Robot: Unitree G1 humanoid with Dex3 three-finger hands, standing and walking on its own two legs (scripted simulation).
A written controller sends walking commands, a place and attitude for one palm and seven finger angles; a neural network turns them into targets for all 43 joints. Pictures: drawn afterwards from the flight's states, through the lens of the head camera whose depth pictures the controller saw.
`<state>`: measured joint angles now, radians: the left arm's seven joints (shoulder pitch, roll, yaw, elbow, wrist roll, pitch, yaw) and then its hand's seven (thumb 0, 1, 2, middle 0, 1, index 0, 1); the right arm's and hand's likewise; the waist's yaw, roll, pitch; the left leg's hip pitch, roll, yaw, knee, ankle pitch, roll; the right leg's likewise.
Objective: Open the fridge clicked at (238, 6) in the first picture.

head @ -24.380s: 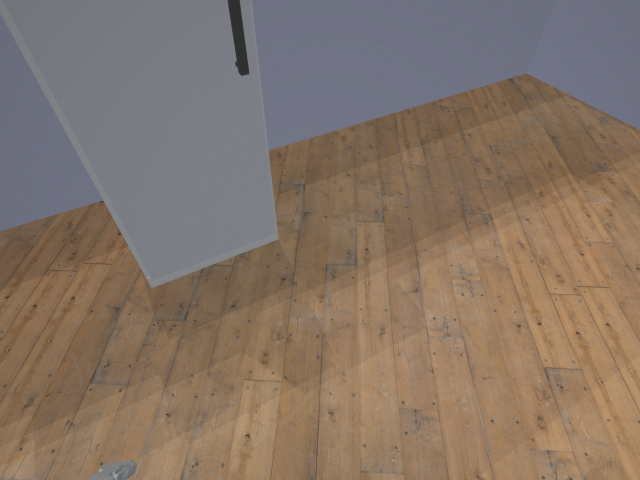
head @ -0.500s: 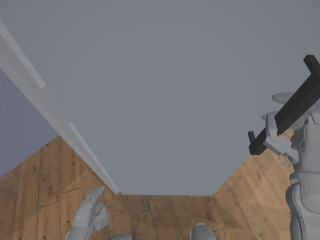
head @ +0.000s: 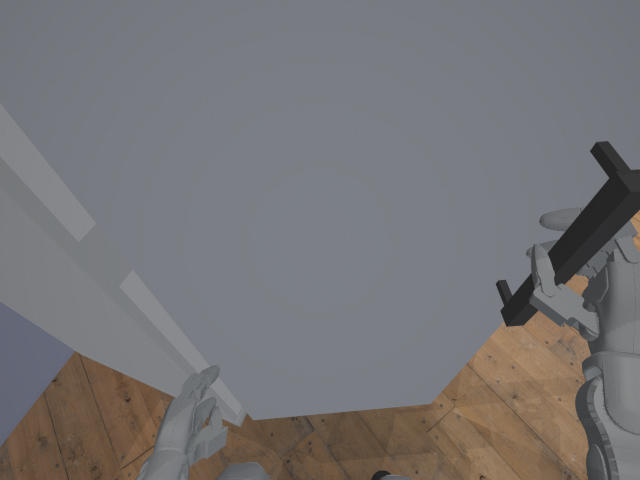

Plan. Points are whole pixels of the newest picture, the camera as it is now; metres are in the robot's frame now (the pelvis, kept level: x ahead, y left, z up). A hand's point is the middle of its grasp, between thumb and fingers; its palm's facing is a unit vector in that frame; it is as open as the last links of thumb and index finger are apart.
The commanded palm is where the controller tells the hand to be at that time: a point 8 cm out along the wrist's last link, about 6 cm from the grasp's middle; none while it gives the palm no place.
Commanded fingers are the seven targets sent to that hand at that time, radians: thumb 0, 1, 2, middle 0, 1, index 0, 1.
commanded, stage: walk backward, drawing the door open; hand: right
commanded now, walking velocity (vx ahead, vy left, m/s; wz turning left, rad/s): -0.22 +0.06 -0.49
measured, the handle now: (550, 250) +0.33 -0.22 +0.13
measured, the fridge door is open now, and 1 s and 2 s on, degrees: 64 88 82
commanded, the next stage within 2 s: stop walking and hold the door back in 0.50 s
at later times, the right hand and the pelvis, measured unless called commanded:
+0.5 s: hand (568, 430) +0.16 -0.18 +0.13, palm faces +0.46 +0.85 -0.25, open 6.1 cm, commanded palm +0.11 -0.22 +0.13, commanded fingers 0.00 -0.90 -0.90 0.45 1.40 0.45 1.40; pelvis -0.06 +0.08 +0.00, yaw -16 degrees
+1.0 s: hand (566, 478) +0.13 -0.17 +0.14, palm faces +0.60 +0.75 -0.27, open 5.9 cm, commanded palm +0.09 -0.22 +0.12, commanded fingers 0.00 -0.90 -0.90 0.45 1.40 0.45 1.40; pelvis -0.14 +0.17 +0.00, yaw -24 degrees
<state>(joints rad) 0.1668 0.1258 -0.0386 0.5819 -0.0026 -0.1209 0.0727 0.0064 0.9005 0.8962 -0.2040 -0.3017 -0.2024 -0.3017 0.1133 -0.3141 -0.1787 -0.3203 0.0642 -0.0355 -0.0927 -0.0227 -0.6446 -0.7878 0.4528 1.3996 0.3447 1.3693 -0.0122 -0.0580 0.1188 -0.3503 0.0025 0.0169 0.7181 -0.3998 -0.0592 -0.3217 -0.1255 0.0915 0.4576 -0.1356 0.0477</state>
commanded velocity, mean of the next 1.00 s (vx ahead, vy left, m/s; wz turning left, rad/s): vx -0.04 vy -0.05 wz -0.27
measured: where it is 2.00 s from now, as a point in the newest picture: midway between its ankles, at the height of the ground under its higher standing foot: outside the picture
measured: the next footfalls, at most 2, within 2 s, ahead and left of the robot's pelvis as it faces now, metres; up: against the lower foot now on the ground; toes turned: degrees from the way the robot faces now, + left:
left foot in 0.06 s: +0.05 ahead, +0.19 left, +0.00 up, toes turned +0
right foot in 0.32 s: +0.01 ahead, -0.04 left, +0.00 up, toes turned -16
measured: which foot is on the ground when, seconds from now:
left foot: up 0.00-0.04, down 0.06-0.32, up 0.34-0.68, down 0.70-1.00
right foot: down 0.00-0.06, up 0.08-0.30, down 0.32-0.68, up 0.70-1.00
